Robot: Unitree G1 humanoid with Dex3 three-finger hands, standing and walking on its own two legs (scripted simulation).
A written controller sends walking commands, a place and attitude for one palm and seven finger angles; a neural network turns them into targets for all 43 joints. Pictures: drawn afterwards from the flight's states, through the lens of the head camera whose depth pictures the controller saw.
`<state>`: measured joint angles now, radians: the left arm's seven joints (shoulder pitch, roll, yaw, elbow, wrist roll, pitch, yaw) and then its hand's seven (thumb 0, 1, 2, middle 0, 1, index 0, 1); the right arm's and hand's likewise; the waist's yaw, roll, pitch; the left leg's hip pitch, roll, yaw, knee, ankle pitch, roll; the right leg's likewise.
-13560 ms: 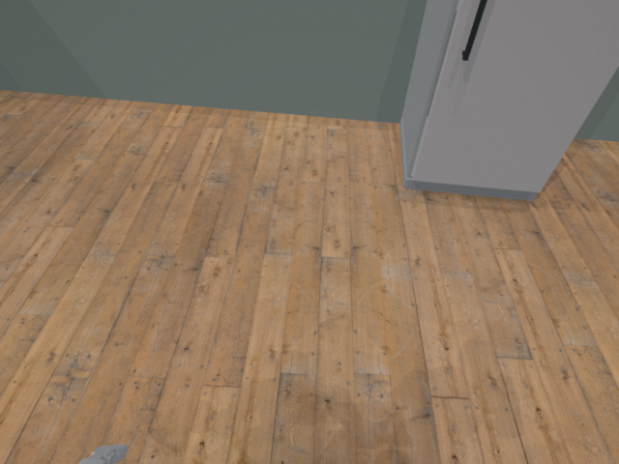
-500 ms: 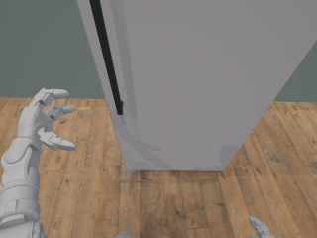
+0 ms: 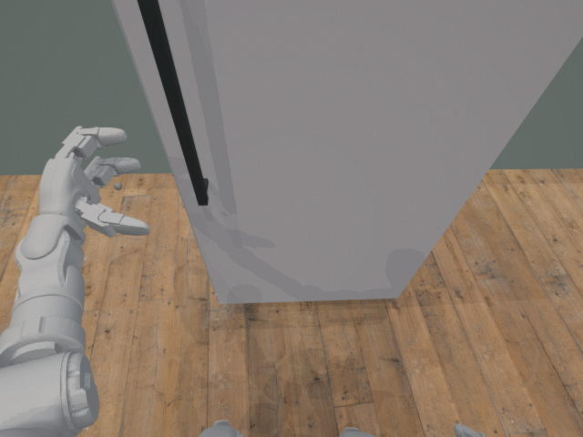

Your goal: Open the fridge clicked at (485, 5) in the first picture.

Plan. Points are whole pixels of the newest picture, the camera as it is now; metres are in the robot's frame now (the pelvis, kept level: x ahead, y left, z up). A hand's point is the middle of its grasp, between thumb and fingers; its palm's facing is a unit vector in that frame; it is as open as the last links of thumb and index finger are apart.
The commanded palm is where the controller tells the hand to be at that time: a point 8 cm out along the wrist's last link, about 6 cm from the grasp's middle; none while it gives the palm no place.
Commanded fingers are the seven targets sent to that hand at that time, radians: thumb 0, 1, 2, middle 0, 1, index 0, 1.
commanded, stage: move the hooked fingers beside the handle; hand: left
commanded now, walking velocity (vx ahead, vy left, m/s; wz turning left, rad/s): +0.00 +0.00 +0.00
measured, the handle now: (174, 81) +0.53 +0.16 +0.19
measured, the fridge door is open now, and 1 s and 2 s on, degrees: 0 0 0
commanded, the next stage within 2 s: feel for the door with the fingertips in 1.10 s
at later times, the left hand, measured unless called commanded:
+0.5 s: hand (135, 166) +0.46 +0.23 +0.09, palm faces +0.04 -1.00 +0.00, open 14.0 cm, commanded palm +0.43 +0.28 +0.10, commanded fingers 0.00 -0.50 0.30 -0.30 -1.20 -0.30 -1.20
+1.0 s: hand (141, 166) +0.46 +0.22 +0.10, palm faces +0.05 -1.00 +0.01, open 14.0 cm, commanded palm +0.43 +0.27 +0.09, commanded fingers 0.00 -0.50 0.30 -0.30 -1.20 -0.30 -1.20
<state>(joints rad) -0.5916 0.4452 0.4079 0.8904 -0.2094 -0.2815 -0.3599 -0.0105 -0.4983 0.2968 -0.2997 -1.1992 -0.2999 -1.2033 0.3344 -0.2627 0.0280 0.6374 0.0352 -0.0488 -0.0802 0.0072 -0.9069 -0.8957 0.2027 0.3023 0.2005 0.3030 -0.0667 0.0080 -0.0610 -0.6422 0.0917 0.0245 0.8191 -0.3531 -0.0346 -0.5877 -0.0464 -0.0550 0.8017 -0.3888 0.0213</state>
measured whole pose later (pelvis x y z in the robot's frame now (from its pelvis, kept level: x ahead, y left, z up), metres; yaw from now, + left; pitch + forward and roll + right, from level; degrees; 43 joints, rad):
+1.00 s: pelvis +0.00 +0.00 -0.01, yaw -1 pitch +14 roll -1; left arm -0.72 0.45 0.40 1.00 -0.16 -0.32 -0.29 -0.01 -0.50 0.30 -0.30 -1.20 -0.30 -1.20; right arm 0.35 -0.26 0.02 0.61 0.03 0.02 -0.05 0.00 -0.91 -0.90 0.20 0.30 0.20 0.30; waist -0.10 0.01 -0.09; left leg -0.73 0.10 0.03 0.88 -0.38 -0.03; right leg -0.68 -0.04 -0.04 0.85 -0.41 0.02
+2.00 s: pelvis +0.00 +0.00 -0.01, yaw +0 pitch +15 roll -2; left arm -0.84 0.45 0.36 1.10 -0.14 -0.34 -0.24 -0.01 -0.50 0.30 -0.32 -1.22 -0.32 -1.22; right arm 0.38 -0.26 0.02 0.65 0.02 0.02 -0.04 0.00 -0.91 -0.90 0.20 0.30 0.20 0.30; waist -0.12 0.02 -0.08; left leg -0.78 0.10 0.01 0.89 -0.37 -0.03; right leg -0.72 -0.04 -0.05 0.87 -0.40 0.02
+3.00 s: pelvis +0.00 +0.00 -0.01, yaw -1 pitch +14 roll -1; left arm -0.76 0.35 0.32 1.02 -0.11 -0.35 -0.13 -0.01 -0.50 0.30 -0.30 -1.20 -0.30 -1.20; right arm 0.36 -0.25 0.01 0.64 0.01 0.03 -0.03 0.00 -0.91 -0.90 0.20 0.30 0.20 0.30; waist -0.12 0.02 -0.09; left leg -0.74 0.10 0.02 0.87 -0.38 -0.04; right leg -0.69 -0.04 -0.04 0.86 -0.41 0.02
